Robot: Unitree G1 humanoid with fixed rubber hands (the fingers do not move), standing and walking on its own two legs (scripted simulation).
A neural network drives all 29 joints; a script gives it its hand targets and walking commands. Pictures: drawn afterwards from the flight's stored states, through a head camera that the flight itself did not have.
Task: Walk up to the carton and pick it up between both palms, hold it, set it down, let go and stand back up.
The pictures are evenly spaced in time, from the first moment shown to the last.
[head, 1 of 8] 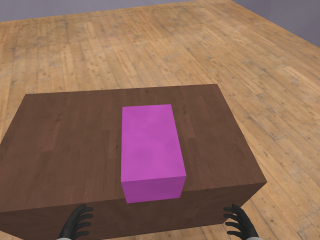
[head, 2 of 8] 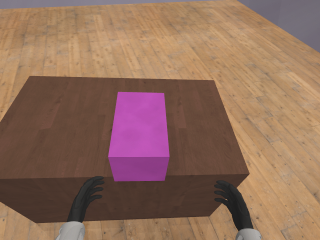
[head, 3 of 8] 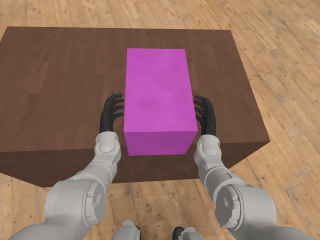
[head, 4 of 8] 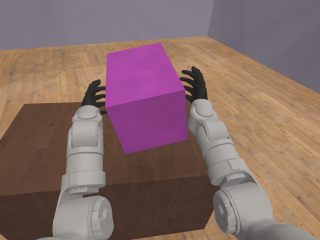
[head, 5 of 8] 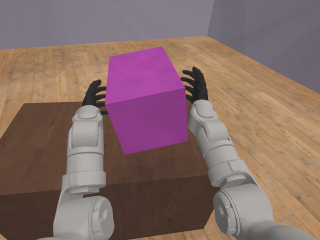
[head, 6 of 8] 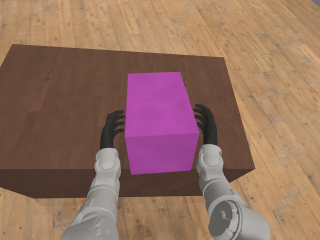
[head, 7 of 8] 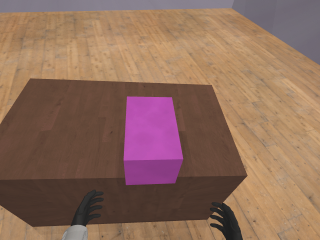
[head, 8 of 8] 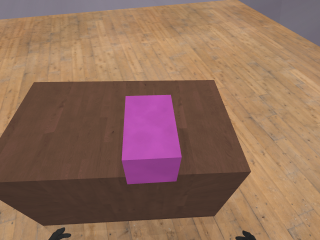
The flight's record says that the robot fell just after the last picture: no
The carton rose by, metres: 0.30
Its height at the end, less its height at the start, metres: +0.00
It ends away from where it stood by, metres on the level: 0.03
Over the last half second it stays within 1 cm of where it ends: yes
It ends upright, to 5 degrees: yes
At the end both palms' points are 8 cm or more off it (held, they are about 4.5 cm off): yes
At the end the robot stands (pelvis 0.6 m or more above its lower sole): yes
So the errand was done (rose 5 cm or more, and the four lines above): yes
